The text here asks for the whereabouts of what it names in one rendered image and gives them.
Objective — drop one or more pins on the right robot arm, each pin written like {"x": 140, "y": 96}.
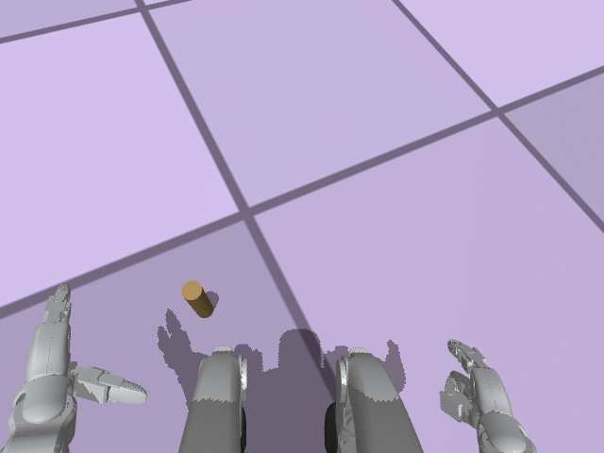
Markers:
{"x": 500, "y": 433}

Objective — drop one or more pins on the right robot hand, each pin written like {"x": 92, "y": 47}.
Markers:
{"x": 481, "y": 394}

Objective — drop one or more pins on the left robot hand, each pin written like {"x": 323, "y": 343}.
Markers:
{"x": 49, "y": 354}

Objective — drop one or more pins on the left robot arm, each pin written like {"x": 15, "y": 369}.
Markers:
{"x": 43, "y": 419}

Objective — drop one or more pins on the can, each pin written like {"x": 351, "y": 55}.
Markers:
{"x": 194, "y": 294}

